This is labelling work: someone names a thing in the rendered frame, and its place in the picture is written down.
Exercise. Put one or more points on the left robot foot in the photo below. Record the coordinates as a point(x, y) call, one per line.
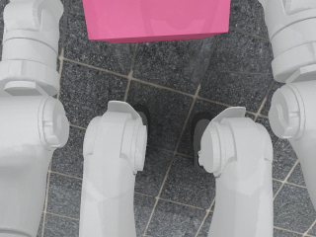
point(145, 117)

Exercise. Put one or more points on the left robot upper arm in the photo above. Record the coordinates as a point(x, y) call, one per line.
point(31, 128)

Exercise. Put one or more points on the robot left forearm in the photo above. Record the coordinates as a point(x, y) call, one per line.
point(30, 48)

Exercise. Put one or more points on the robot right forearm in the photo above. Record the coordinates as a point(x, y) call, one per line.
point(292, 32)

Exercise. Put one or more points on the right robot upper arm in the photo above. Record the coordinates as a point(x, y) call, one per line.
point(292, 116)

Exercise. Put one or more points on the carton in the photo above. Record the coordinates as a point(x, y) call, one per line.
point(131, 21)

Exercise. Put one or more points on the right robot shin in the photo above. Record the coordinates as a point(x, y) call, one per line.
point(237, 112)

